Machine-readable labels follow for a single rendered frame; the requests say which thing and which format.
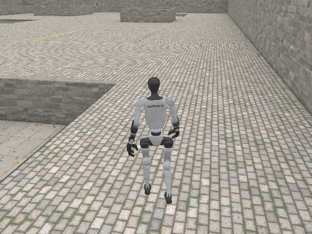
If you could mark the left robot shin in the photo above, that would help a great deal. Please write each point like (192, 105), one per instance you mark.
(146, 173)

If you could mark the robot right hand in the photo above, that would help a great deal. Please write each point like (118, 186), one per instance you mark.
(173, 131)

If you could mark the robot left hand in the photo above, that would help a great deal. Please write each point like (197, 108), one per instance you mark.
(129, 149)

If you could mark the left robot thigh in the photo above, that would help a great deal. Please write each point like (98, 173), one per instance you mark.
(145, 146)

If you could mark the left robot forearm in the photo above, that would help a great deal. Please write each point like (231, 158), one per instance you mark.
(133, 133)

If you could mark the left robot upper arm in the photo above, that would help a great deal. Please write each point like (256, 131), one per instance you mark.
(137, 112)

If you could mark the right robot forearm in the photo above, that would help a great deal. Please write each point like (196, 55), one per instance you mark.
(176, 125)

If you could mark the right robot upper arm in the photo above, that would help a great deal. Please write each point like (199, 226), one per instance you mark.
(172, 109)

